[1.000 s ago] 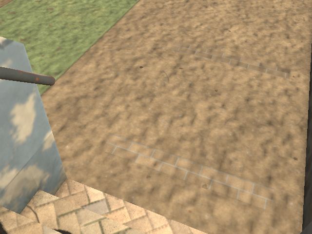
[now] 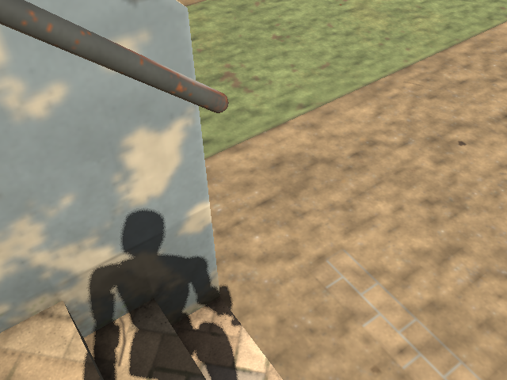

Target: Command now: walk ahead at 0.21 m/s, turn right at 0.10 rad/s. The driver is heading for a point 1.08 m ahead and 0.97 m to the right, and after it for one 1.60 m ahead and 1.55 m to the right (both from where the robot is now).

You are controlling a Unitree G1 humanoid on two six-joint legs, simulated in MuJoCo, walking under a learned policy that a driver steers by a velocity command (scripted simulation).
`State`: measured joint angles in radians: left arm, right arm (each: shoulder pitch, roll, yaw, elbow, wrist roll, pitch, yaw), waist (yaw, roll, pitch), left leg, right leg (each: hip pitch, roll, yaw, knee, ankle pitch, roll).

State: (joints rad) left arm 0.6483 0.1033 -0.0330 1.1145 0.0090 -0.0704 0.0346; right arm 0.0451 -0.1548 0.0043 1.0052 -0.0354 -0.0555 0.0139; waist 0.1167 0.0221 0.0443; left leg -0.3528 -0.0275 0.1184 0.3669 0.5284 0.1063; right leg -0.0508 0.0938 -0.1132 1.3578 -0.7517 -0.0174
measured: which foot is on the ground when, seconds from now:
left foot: up 0.00-0.02, down 0.04-0.44, up 0.46-1.00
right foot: up 0.00-0.28, down 0.30-0.34, up 0.36-0.42, down 0.44-1.00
